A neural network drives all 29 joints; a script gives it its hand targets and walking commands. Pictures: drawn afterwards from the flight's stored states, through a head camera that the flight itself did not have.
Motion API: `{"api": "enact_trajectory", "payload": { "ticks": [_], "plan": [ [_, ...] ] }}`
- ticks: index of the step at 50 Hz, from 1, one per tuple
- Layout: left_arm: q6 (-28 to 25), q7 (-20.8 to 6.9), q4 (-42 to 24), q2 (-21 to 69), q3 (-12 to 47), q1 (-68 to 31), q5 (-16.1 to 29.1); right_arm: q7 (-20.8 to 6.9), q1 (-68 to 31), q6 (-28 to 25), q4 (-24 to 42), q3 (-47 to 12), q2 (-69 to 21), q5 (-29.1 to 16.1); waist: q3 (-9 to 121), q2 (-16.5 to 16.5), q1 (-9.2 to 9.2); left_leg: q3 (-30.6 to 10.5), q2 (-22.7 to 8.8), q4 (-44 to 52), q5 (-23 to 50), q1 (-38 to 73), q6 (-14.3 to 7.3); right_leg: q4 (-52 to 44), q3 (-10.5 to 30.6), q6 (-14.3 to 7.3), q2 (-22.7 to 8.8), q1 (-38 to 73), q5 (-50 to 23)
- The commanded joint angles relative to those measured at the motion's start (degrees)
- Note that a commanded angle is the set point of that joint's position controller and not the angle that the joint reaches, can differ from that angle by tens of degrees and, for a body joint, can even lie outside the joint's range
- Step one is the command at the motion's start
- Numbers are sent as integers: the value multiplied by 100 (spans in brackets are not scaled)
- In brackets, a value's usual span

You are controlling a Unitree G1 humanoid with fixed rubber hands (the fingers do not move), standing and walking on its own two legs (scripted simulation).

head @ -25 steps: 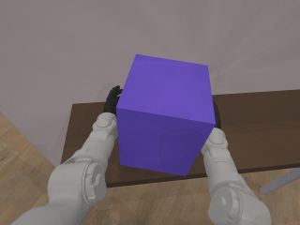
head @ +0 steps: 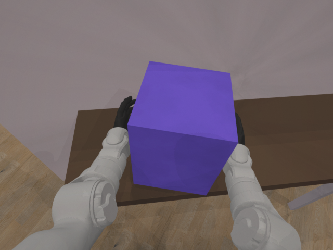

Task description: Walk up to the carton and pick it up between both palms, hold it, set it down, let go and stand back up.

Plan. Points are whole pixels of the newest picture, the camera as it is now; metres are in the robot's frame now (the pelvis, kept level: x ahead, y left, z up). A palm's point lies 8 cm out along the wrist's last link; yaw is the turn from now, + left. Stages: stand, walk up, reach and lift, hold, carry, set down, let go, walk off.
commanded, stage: set down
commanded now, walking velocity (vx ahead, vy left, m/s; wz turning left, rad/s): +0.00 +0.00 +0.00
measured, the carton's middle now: (179, 131) +0.41 -0.02 +0.03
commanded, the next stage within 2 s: none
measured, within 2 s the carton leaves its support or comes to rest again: rests again in 0.70 s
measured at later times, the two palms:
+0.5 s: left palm (124, 130) +0.43 +0.13 +0.01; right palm (232, 145) +0.38 -0.16 +0.00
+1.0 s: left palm (120, 121) +0.45 +0.14 +0.02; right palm (236, 146) +0.38 -0.18 -0.01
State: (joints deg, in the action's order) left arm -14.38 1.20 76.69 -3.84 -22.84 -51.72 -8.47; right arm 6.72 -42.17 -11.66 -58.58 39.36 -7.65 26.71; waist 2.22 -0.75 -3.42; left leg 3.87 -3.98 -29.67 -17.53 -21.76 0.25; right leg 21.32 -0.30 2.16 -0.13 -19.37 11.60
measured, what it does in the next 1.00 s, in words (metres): stands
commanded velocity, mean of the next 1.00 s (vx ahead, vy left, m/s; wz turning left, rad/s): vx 0.00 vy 0.00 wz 0.00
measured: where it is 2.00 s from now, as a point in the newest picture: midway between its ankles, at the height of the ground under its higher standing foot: outside the picture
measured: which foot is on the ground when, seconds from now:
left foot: down 0.00-1.00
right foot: down 0.00-1.00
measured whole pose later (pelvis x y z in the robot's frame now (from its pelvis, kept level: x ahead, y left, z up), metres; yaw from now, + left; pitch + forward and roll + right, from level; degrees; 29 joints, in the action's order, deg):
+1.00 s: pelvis +0.01 +0.00 +0.00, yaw +0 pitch +18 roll -2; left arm -17.5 3.4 82.7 -8.7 -7.3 -56.0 -0.8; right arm 8.7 -42.7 -21.6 -73.3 22.1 0.7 5.2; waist 7.3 -0.2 -3.6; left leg 3.9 -3.7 -29.7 -16.9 -30.4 0.3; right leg 22.8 -0.4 2.2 -0.5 -28.7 11.5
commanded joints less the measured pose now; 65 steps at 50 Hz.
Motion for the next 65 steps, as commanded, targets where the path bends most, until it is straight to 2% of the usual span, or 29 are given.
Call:
{"api": "enact_trajectory", "payload": {
  "ticks": [1,4,6,9,11,12,14,15,17,22,23,24,27,28,30,31,33,37,40,44,51,52,54,56,58,60,62,64,65],
  "plan": [
    [-472,-769,-447,2520,841,-3911,-657,-948,-3984,-805,577,-1708,-3017,364,4193,-251,-249,46,357,278,3393,229,468,724,-408,107,59,1909,-3967],
    [-590,-747,-601,2649,945,-4042,-602,-944,-3889,-848,223,-1551,-2979,493,4225,-330,-507,-41,334,243,3641,197,509,814,-469,108,86,1859,-4045],
    [-537,-730,-419,2670,859,-3896,-734,-951,-3857,-892,154,-1584,-3001,467,4107,-330,-369,-63,277,183,3862,555,506,710,-532,121,114,1423,-3722],
    [-566,-705,-543,2662,892,-3875,-727,-980,-3749,-921,91,-1484,-2875,398,4126,-544,-406,-49,267,87,3974,722,581,609,-543,61,153,1281,-3525],
    [-571,-713,-422,2632,785,-3871,-781,-980,-3848,-934,141,-1522,-2900,468,3969,-257,-311,15,319,167,3728,455,526,657,-506,92,107,1530,-3745],
    [-626,-703,-522,2647,846,-3899,-741,-971,-3732,-965,55,-1440,-2934,510,4164,-436,-415,-35,313,100,3839,484,519,671,-507,89,125,1474,-3679],
    [-650,-682,-554,2801,976,-3796,-744,-946,-3803,-1096,-44,-1428,-2898,509,4256,-551,-490,-124,208,-26,4466,918,587,668,-640,68,196,964,-3608],
    [-679,-633,-541,2841,1015,-3723,-725,-956,-3771,-1171,-64,-1486,-2858,528,4304,-592,-380,-182,142,-102,4865,1186,622,631,-670,61,209,678,-3494],
    [-733,-627,-391,2716,857,-3716,-775,-979,-3737,-1201,-27,-1487,-2890,517,4382,-480,-239,-40,215,-111,4498,842,594,468,-570,-25,160,972,-3439],
    [-825,-609,-348,2826,875,-3673,-847,-913,-3568,-1309,-368,-1320,-2936,711,4374,-499,-331,-122,170,-165,4816,978,591,546,-611,33,172,693,-3475],
    [-841,-605,-186,2667,774,-3530,-855,-893,-3582,-1353,-219,-1419,-2966,662,4471,-253,-261,-49,226,-210,4612,690,537,563,-554,23,151,886,-3784],
    [-863,-621,-177,2724,857,-3457,-834,-886,-3526,-1362,-261,-1468,-2900,676,4424,-427,-381,-148,207,-201,4723,851,539,693,-613,98,166,708,-3754],
    [-896,-591,-239,2757,868,-3520,-827,-916,-3466,-1425,-487,-1447,-2855,598,4235,-391,-208,-143,111,-173,4978,950,563,449,-642,-9,149,513,-3426],
    [-897,-571,-314,2710,921,-3549,-838,-897,-3381,-1389,-675,-1366,-2806,611,4248,-412,-329,-193,144,-230,4837,1131,526,478,-640,26,169,350,-3405],
    [-906,-577,-191,2678,942,-3555,-814,-899,-3286,-1412,-701,-1369,-2910,738,4191,-484,-244,-229,77,-278,5208,1240,577,424,-690,18,153,111,-3322],
    [-934,-570,-271,2645,884,-3641,-852,-906,-3271,-1408,-885,-1353,-2810,661,4085,-454,-274,-153,102,-221,5013,1132,550,356,-645,0,141,156,-3166],
    [-854,-286,124,794,617,-3315,-546,-718,-2929,-1423,-1161,-991,-479,326,4157,-670,-249,-145,38,-290,5652,1344,677,303,-608,-128,243,-23,-3138],
    [-868,130,-555,-522,1080,-3638,152,-212,-3136,-1407,-624,-1239,687,-728,4828,-438,-403,-2,352,-328,4487,656,609,632,-348,-9,271,890,-4169],
    [-824,257,-286,-1309,1066,-3455,681,102,-3218,-1347,-300,-1680,1242,-1317,4637,-62,-335,193,561,5,2971,-1539,275,1174,22,101,0,2335,-5230],
    [-804,301,-456,-1440,1492,-3863,1108,198,-3561,-1258,-307,-2010,1632,-2058,5000,-231,-400,66,488,-184,2982,-1200,350,1273,-16,94,5,1769,-4903],
    [-445,257,-356,-1368,1751,-3478,1258,330,-3242,-1313,-542,-2308,1991,-2449,4788,-515,-475,-51,414,-265,3789,-801,487,1290,-47,36,92,1486,-5181],
    [-466,220,-568,-1314,1770,-3294,1325,313,-3160,-1381,-252,-2497,1900,-2585,4903,-446,-307,-27,434,-346,4022,-517,516,1269,-55,64,94,1404,-5247],
    [-446,155,-413,-1338,1596,-3007,1319,318,-2769,-1483,1,-2708,1645,-2512,4781,-107,-243,125,532,70,3260,-2066,235,1436,195,33,-135,2577,-6172],
    [-516,201,-544,-1607,1519,-3335,1327,276,-3020,-1380,-50,-2660,1854,-2569,5001,-93,-242,9,435,388,2926,-2449,173,1554,210,100,-189,2877,-5959],
    [-517,164,-879,-1492,1488,-2854,1118,353,-2460,-1586,-73,-2840,1678,-2638,5273,-290,-281,-25,404,168,3929,-1951,231,1562,210,114,-121,2914,-6516],
    [-550,212,-840,-1486,1602,-3414,1206,307,-2920,-1511,-235,-2526,1709,-2537,5232,-289,-412,-47,390,298,3403,-2506,180,1530,202,97,-207,2749,-6017],
    [-563,221,-1136,-1400,1574,-2680,1222,310,-2461,-1654,-131,-2809,1715,-2583,5242,-282,-229,-136,306,-35,4684,-1270,324,1527,51,121,-33,2394,-6225],
    [-542,235,-1220,-1292,1657,-2929,1258,298,-2487,-1703,-339,-2661,1746,-2486,5127,-580,-383,-250,243,-52,4705,-1072,284,1453,-61,167,-76,1360,-5431],
    [-557,304,-1150,-1178,1840,-3390,1362,252,-3072,-1690,-543,-2412,1892,-2455,5260,-827,-351,-429,94,-400,5494,115,483,1342,-333,163,119,82,-4334]
  ]
}}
